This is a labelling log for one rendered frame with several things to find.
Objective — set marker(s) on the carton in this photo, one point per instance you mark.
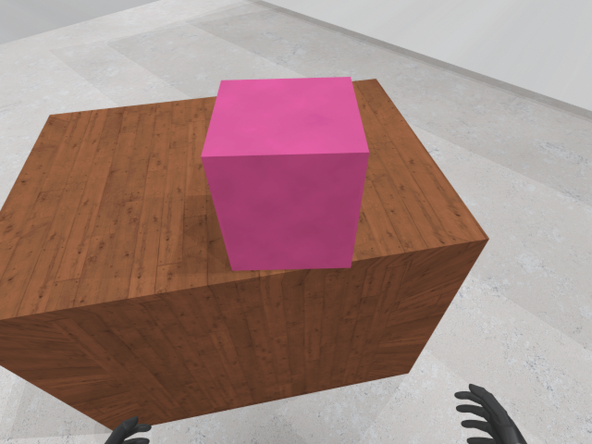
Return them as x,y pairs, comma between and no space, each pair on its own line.
285,161

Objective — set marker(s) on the left robot hand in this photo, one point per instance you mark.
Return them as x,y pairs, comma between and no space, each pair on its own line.
126,429

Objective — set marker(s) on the pedestal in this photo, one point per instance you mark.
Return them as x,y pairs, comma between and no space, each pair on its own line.
117,296

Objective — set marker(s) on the right robot hand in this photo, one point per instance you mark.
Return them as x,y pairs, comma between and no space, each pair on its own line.
499,425

